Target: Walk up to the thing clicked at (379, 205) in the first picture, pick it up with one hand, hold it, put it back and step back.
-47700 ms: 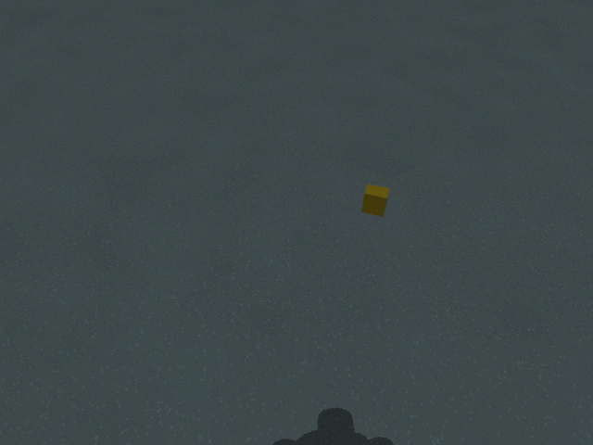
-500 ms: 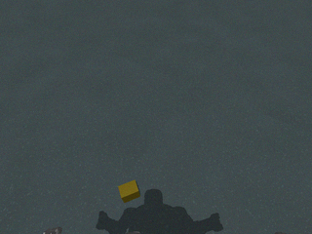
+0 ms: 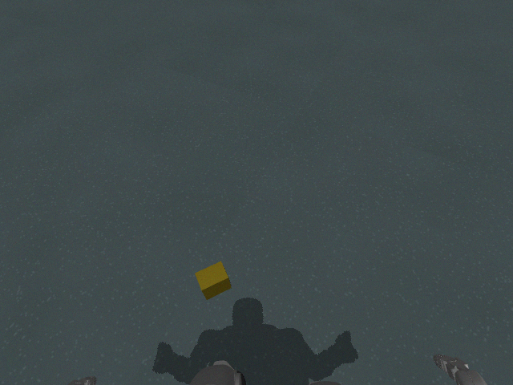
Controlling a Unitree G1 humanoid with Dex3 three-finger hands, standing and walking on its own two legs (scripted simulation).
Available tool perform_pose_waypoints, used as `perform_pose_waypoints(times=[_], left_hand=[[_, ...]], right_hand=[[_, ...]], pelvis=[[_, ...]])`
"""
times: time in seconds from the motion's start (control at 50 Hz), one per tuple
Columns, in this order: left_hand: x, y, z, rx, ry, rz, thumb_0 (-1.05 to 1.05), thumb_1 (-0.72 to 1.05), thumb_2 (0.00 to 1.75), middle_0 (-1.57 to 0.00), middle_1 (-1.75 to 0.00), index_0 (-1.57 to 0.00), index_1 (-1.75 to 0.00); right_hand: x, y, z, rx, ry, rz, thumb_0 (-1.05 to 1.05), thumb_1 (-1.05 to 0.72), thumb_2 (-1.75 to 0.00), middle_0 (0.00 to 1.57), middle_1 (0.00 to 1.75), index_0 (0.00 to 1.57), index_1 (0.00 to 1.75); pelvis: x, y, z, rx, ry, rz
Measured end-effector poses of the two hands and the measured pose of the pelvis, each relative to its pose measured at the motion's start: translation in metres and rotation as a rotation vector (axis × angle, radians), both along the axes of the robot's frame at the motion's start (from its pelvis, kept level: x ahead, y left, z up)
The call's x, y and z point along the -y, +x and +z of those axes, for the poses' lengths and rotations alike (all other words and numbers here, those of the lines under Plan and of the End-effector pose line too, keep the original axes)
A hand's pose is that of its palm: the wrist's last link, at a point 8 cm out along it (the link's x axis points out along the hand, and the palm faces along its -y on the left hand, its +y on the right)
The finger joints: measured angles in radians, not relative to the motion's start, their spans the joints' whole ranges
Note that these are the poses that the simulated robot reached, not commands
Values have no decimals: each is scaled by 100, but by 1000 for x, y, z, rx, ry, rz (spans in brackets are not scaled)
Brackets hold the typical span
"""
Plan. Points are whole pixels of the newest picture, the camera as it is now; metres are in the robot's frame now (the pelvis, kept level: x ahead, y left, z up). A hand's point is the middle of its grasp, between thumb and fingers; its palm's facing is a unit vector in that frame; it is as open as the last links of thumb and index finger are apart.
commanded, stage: step back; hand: left
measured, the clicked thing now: (213, 280) +0.51 +0.19 -0.69
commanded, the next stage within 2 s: none
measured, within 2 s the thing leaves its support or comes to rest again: neither
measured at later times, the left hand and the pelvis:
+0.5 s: hand out of the picture -0.03 +0.28 -0.14, palm faces +0.07 -0.93 -0.36, open 7.4 cm; pelvis -0.14 +0.01 +0.01, yaw +3 degrees
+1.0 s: hand out of the picture -0.22 +0.24 -0.13, palm faces +0.05 -0.90 -0.42, open 7.4 cm; pelvis -0.30 -0.04 +0.01, yaw +3 degrees
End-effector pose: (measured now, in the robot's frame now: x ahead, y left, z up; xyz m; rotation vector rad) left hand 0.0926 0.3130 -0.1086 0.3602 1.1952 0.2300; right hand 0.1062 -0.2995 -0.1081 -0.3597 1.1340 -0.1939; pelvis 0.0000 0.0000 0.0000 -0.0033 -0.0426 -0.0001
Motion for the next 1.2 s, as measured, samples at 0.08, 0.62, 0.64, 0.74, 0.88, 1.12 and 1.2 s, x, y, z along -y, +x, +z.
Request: perform_pose_waypoints(times=[0.08, 0.62, 0.64, 0.74, 0.88, 1.12, 1.2], left_hand=[[10, -34, 11, 6, -1, 9, 1, 90, 90, -20, -30, -21, -30], [-5, -190, 5, 24, -14, 33, 1, 90, 90, -20, -30, -20, -30], [-2, -199, 4, 15, -10, 29, 1, 90, 90, -20, -30, -20, -30], [18, -248, 3, -14, 16, 19, 1, 90, 90, -20, -30, -20, -30], [38, -310, 23, -35, 26, 46, 1, 90, 90, -20, -30, -21, -30], [31, -339, 8, 122, 2, 49, 1, 90, 90, -20, -30, -21, -30], [39, -363, 10, 116, -20, 48, 1, 90, 90, -20, -30, -21, -30]], right_hand=[[9, -16, 0, -6, 14, -10, 1, -90, -90, 21, 30, 21, 30], [4, -154, 35, 70, -60, 69, 1, -90, -90, 21, 30, 21, 30], [8, -159, 33, 80, -59, 69, 1, -90, -90, 21, 30, 21, 30], [39, -193, 13, 95, -47, 49, 1, -90, -90, 21, 30, 21, 30], [55, -262, 9, 5, -30, 9, 1, -90, -90, 20, 30, 20, 30], [38, -358, 7, -76, -37, 68, 1, -90, -90, 20, 30, 20, 30], [41, -375, 20, -27, -46, 67, 1, -90, -89, 21, 30, 21, 30]], pelvis=[[7, -19, 4, 10, 1, 12], [5, -177, 11, -7, -17, 12], [8, -184, 9, -7, -15, 6], [27, -225, -4, -2, -28, -11], [37, -263, 10, -8, 33, 9], [36, -346, 1, 19, 20, 74], [43, -374, 8, 8, -2, 56]])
